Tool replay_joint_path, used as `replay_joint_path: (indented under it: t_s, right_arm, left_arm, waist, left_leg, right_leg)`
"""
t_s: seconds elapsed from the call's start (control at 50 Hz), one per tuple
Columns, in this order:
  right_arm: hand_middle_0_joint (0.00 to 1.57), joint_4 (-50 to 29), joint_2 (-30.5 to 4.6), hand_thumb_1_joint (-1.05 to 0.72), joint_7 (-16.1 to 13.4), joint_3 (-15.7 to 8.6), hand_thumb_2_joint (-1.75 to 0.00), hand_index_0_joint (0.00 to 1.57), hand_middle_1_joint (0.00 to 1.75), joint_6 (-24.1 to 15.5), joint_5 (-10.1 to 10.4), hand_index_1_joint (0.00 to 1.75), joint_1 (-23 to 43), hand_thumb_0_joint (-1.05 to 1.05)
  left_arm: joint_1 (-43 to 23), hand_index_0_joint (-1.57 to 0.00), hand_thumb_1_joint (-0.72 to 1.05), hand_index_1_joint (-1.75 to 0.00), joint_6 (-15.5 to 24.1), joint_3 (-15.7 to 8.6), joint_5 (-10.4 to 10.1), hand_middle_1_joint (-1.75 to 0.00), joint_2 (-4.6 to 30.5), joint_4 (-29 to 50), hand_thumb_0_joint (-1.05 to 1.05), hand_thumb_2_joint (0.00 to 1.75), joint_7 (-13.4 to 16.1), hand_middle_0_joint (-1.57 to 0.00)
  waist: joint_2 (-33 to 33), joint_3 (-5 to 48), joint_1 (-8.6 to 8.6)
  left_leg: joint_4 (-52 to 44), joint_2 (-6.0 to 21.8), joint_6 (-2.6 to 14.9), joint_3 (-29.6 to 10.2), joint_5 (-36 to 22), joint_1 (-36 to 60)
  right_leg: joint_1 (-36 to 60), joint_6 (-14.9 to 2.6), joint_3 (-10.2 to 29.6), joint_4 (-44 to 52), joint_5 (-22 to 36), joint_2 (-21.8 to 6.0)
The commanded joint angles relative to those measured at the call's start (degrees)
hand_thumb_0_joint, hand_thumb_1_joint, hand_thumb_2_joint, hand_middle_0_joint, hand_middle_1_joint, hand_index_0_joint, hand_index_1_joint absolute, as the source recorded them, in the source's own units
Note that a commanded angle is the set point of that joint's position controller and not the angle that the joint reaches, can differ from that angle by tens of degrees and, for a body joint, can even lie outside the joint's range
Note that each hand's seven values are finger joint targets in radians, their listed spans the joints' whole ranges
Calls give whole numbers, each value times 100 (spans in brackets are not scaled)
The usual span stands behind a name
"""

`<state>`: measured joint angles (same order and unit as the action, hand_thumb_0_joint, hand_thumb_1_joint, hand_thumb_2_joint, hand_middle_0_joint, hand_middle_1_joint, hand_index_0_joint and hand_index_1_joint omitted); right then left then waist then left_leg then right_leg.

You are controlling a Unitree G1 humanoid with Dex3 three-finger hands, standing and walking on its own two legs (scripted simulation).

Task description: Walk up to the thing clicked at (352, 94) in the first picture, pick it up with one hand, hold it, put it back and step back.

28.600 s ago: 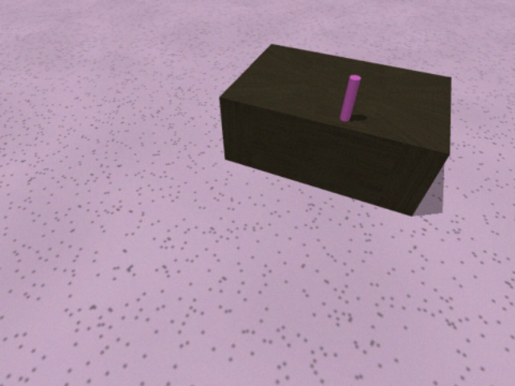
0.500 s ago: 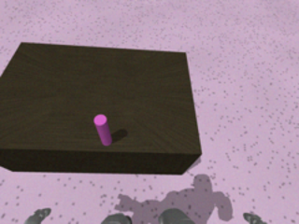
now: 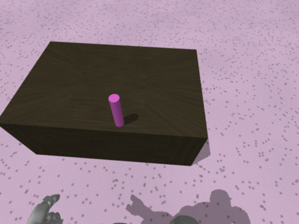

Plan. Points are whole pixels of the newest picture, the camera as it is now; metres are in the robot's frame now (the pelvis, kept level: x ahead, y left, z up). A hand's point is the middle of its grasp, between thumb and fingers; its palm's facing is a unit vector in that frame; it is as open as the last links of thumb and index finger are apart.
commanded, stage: step back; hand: left
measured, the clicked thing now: (117, 111) +0.60 +0.16 -0.23
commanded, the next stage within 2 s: none
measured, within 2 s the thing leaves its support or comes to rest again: neither
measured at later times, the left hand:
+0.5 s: hand out of the picture -0.07 +0.24 -0.13, palm faces -0.06 -0.91 -0.41, open 7.4 cm
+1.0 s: hand out of the picture -0.23 +0.22 -0.15, palm faces -0.08 -0.91 -0.41, open 7.4 cm
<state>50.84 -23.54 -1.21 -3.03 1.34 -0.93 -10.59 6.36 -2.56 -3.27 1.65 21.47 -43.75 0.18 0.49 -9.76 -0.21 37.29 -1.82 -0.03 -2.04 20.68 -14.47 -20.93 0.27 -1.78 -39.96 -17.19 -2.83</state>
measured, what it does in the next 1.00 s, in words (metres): walks backwards: right foot, then left foot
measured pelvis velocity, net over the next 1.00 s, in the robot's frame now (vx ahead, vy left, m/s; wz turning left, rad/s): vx -0.33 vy -0.05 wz -0.08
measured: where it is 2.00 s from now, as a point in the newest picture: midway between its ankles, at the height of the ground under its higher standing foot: outside the picture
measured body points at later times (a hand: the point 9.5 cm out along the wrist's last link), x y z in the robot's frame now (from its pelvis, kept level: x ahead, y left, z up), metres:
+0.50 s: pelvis -0.15 -0.03 +0.01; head -0.11 -0.05 +0.45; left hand -0.06 +0.28 -0.10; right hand -0.05 -0.36 -0.11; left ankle -0.12 +0.11 -0.65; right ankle -0.14 -0.16 -0.72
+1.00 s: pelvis -0.33 -0.05 -0.01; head -0.28 -0.06 +0.44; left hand -0.23 +0.27 -0.12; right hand -0.21 -0.37 -0.12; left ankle -0.21 +0.10 -0.72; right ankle -0.37 -0.17 -0.72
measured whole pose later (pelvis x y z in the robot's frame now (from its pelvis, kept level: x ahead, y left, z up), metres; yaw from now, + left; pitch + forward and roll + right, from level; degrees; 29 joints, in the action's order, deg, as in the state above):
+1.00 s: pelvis -0.33 -0.05 -0.01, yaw -5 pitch -2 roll -1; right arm 47.5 -23.5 -0.8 -2.4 2.4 -1.9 -4.8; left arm 10.0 -2.8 -4.1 1.8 22.0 -50.4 -0.4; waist -2.1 -9.6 1.2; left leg 38.3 5.4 -1.3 -0.2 9.9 -26.2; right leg -13.0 -0.5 1.5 -38.8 -23.8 2.0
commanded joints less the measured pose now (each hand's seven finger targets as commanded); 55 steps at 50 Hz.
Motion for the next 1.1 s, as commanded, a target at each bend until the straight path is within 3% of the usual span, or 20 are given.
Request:
replay_joint_path:
  t_s: [0.0, 0.02, 0.08, 0.28, 0.32, 0.34, 0.36, 0.44, 0.54, 0.6, 0.62, 0.64, 0.66, 0.72, 0.86, 0.94, 0.96, 0.98, 1.0, 1.08]
  right_arm:
    - [20, -492, -1982, -90, 23, -515, -90, 20, 30, -186, -66, 30, 15, 0]
    - [20, -516, -2045, -90, 18, -549, -90, 20, 30, -205, -111, 30, -56, 0]
    - [20, -571, -1395, -90, -79, -352, -90, 20, 30, -209, -96, 30, 432, 0]
    - [20, -733, -1456, -90, -53, -394, -90, 20, 30, -21, -60, 30, 272, 0]
    - [20, -790, -1218, -90, -14, -316, -90, 20, 30, 30, 42, 30, 398, 0]
    - [20, -962, -899, -90, -23, -253, -90, 20, 30, 14, 96, 30, 572, 0]
    - [20, -906, -1054, -90, -112, -327, -90, 20, 30, 49, 47, 30, 675, 0]
    - [20, -576, -1046, -90, -92, -296, -90, 20, 30, -9, 107, 30, 62, 0]
    - [20, -619, -926, -90, -60, -260, -90, 20, 30, -37, -4, 30, -19, 0]
    - [20, -345, -881, -90, -34, -307, -90, 20, 30, -104, -56, 30, -482, 0]
    - [20, -353, -1082, -90, -53, -378, -90, 20, 30, -141, -139, 30, -356, 0]
    - [20, -440, -1727, -90, -38, -503, -90, 20, 30, -139, -207, 30, -139, 0]
    - [20, -561, -2196, -90, 7, -571, -90, 20, 30, -131, -145, 30, -114, 0]
    - [20, -543, -1389, -90, -77, -327, -90, 20, 30, -163, -141, 30, 578, 0]
    - [20, -617, -1391, -90, -66, -387, -90, 20, 30, -71, -148, 30, 215, 0]
    - [20, -628, -1439, -90, -26, -338, -90, 20, 30, 92, -60, 30, 423, 0]
    - [20, -648, -1127, -90, -8, -244, -90, 20, 30, 99, -20, 30, 374, 0]
    - [20, -877, -810, -90, -42, -172, -90, 20, 30, 54, 36, 30, 632, 0]
    - [20, -853, -978, -90, -142, -294, -90, 20, 30, 91, -8, 30, 749, 0]
    - [20, -474, -922, -90, -106, -229, -90, 20, 30, 49, 45, 30, 119, 0]
  left_arm:
    - [-43, -20, 90, -30, 0, -356, -134, -30, 1064, 584, 0, 90, 95, -20]
    - [-405, -20, 90, -30, -12, -466, -39, -30, 1239, 518, 0, 90, 161, -20]
    - [186, -20, 90, -30, -35, -461, -163, -30, 1156, 223, 0, 90, 154, -20]
    - [779, -20, 90, -30, 145, -433, -49, -30, 952, -121, 0, 90, 46, -20]
    - [1073, -20, 90, -30, 189, -525, 65, -30, 1273, -264, 0, 90, 47, -20]
    - [906, -20, 90, -30, 188, -675, 58, -30, 1885, -134, 0, 90, 25, -20]
    - [447, -20, 90, -30, 175, -737, 86, -30, 2336, 64, 0, 90, 34, -20]
    - [-353, -20, 90, -30, 196, -533, 75, -30, 1528, 262, 0, 90, 129, -20]
    - [5, -20, 90, -30, 135, -508, 98, -30, 1528, 301, 0, 90, 202, -20]
    - [-27, -20, 90, -30, 3, -405, -40, -30, 1403, 347, 0, 90, 155, -20]
    - [218, -20, 90, -30, -38, -318, -64, -30, 1151, 344, 0, 90, 126, -20]
    - [366, -20, 90, -30, -46, -249, -111, -30, 884, 363, 0, 90, 115, -20]
    - [-98, -20, 90, -30, -53, -391, -59, -30, 1224, 398, 0, 90, 234, -20]
    - [264, -20, 90, -30, -75, -411, -158, -30, 1201, 29, 0, 90, 201, -20]
    - [349, -20, 90, -30, -17, -391, -46, -30, 1118, 5, 0, 90, 30, -20]
    - [1098, -20, 90, -30, 88, -405, -1, -30, 1047, -467, 0, 90, 30, -20]
    - [1081, -20, 90, -30, 125, -484, 85, -30, 1301, -465, 0, 90, 41, -20]
    - [924, -20, 90, -30, 110, -654, 108, -30, 2004, -320, 0, 90, 29, -20]
    - [528, -20, 90, -30, 101, -724, 119, -30, 2436, -128, 0, 90, 46, -20]
    - [-229, -20, 90, -30, 200, -489, 92, -30, 1471, 32, 0, 90, 146, -20]
  waist:
    - [-1465, 1262, -45]
    - [-1345, 1147, -358]
    - [-611, 1101, 142]
    - [-1160, 1576, 40]
    - [-636, 1478, 161]
    - [970, 1182, 253]
    - [1633, 966, 406]
    - [872, 756, -79]
    - [1164, 1030, 155]
    - [766, 1310, -28]
    - [263, 1385, 102]
    - [-1169, 1280, 162]
    - [-1405, 1261, -224]
    - [-566, 1044, 275]
    - [-1036, 1217, -54]
    - [-1122, 1642, 233]
    - [-610, 1452, 202]
    - [1255, 1064, 369]
    - [1635, 726, 561]
    - [608, 798, -72]
  left_leg:
    - [-1711, 2165, 1252, -2485, -2847, 244]
    - [-1818, 2549, 1812, -3184, -2995, -198]
    - [-1215, 1786, 1350, -1451, -3571, 266]
    - [-440, 1346, 1097, -885, -2666, 517]
    - [-49, 972, 548, -739, -1398, -787]
    - [950, -92, 148, -276, 302, -1790]
    - [2447, -299, -14, -427, 1490, -1468]
    - [3135, -400, -14, -650, 723, -1285]
    - [985, 49, -3, -210, 956, -1009]
    - [-1528, -51, 77, 312, -818, 27]
    - [-1705, 522, 218, -578, -1318, 557]
    - [-1776, 1879, 800, -2435, -2222, 953]
    - [-1856, 2611, 1641, -3087, -2611, -130]
    - [-1436, 1746, 1294, -1438, -2851, -152]
    - [-1222, 1711, 1409, -1251, -2043, 687]
    - [-572, 1343, 864, -738, -1974, 131]
    - [-56, 996, 525, -600, -1200, -775]
    - [898, -204, 101, -175, 588, -2020]
    - [2315, -233, -104, -576, 1563, -1598]
    - [3105, -444, -41, -731, 564, -1364]
  right_leg:
    - [-243, -156, 236, -1148, -1163, 752]
    - [-229, -96, 1002, -2380, -2093, 765]
    - [-750, -161, 1359, -3395, -1441, 827]
    - [785, -31, 164, 1160, -89, 476]
    - [1522, -289, 850, 1499, 350, 77]
    - [1221, -919, 2541, 1904, 312, -1099]
    - [0, -1804, 3549, 2246, 431, -2132]
    - [85, -1260, 1617, 1476, 1802, -1113]
    - [1194, -1134, 1510, 1004, 2563, -1193]
    - [1139, -799, 1173, 43, 2317, -815]
    - [431, -549, 1076, -371, 1470, -492]
    - [-987, -190, 534, -1408, -925, 545]
    - [-533, -111, 987, -2359, -2265, 693]
    - [-617, -160, 1393, -3539, -1376, 791]
    - [-342, 124, 648, -1244, -1350, 467]
    - [1198, -165, 31, 1625, -62, 477]
    - [1512, -279, 869, 1748, 60, 22]
    - [1150, -883, 2670, 2086, -66, -1198]
    - [-435, -1804, 3701, 2513, -197, -2301]
    - [138, -970, 1275, 1361, 1935, -972]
